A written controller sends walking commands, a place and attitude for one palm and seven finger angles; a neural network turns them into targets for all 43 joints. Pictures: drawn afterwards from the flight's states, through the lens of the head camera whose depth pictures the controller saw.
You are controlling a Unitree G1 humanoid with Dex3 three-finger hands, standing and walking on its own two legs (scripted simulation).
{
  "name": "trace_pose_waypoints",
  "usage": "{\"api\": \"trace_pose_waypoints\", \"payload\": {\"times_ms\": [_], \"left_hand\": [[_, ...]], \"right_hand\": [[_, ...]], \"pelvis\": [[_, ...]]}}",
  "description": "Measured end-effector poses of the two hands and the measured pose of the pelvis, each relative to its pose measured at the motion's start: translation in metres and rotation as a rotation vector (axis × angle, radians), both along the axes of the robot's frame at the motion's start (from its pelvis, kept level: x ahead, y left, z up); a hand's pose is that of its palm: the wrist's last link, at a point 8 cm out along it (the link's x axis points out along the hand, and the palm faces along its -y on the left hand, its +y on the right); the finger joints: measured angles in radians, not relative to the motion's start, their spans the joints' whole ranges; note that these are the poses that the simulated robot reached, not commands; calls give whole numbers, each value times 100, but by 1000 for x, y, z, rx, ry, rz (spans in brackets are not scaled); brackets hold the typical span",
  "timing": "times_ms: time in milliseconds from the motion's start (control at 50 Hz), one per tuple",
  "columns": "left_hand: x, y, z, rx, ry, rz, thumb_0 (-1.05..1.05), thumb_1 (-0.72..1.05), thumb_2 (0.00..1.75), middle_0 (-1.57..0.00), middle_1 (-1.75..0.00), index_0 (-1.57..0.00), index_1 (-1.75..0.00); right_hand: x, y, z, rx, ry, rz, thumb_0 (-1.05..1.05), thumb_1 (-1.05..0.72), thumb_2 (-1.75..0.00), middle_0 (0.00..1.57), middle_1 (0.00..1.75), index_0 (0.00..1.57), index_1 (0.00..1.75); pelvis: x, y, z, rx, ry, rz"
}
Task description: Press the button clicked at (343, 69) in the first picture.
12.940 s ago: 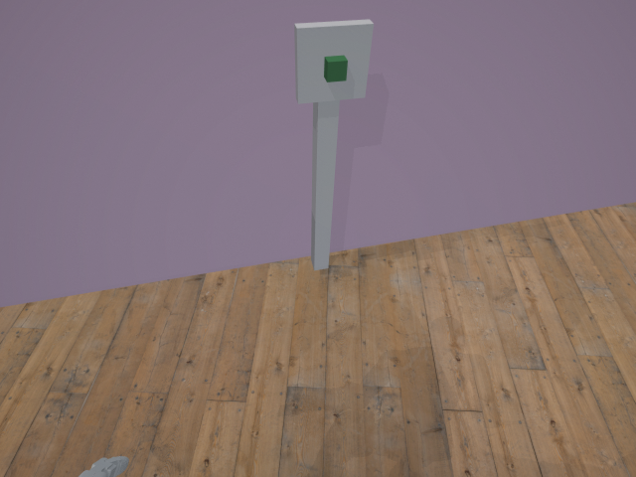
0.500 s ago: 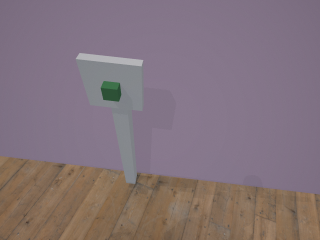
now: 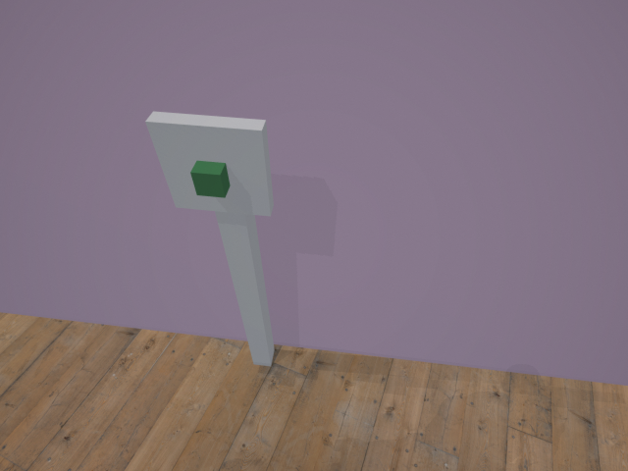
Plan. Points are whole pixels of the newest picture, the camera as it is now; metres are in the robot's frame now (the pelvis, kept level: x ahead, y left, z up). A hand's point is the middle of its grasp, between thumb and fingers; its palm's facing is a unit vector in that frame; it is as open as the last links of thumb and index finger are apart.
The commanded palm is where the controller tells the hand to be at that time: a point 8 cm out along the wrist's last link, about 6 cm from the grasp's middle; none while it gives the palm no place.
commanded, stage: come to a stop and stand still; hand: left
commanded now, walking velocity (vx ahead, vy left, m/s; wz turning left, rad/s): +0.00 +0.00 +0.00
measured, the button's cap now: (211, 178) +0.53 +0.21 +0.07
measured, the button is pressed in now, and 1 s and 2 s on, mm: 0 0 0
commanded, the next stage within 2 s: look again from close up in 0.30 s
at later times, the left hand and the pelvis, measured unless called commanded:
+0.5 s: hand out of the picture -0.04 +0.14 -0.18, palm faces +0.04 -0.99 -0.16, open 7.4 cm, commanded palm none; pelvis -0.02 +0.00 +0.00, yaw +0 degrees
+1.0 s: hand out of the picture -0.01 +0.17 -0.16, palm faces +0.05 -0.98 -0.21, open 7.3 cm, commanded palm none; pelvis +0.00 +0.01 +0.00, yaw +0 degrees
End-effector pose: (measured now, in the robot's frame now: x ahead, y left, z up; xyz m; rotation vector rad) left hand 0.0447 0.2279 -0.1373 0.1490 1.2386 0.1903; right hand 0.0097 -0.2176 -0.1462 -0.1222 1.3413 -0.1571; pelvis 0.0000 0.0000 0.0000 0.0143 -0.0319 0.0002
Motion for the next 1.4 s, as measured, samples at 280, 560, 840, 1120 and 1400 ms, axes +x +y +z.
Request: {"api": "trace_pose_waypoints", "payload": {"times_ms": [280,560,840,1120,1400], "left_hand": [[-80,-23,-3,-44,169,38,1,92,90,-20,-30,-20,-30],[-85,-23,-8,-47,176,6,1,91,90,-20,-30,-20,-30],[-48,7,8,22,89,7,1,93,90,-20,-30,-20,-30],[-62,-16,-7,-34,188,9,1,92,90,-20,-30,-20,-30],[-51,3,-10,-45,106,16,2,92,90,-20,-30,-20,-30]], "right_hand": [[-59,0,3,37,127,5,0,-91,-90,20,30,20,30],[-75,20,-10,65,92,-39,0,-91,-90,20,30,20,30],[-50,44,-13,120,50,-4,0,-91,-90,20,30,20,30],[-27,11,-4,36,81,4,0,-91,-90,20,30,20,30],[1,16,5,-7,-38,32,0,-92,-90,20,30,20,30]], "pelvis": [[-10,-12,5,-5,1,8],[-15,2,-3,-7,11,5],[-3,11,2,6,10,1],[5,4,-1,-7,18,6],[4,16,1,-17,-17,20]]}}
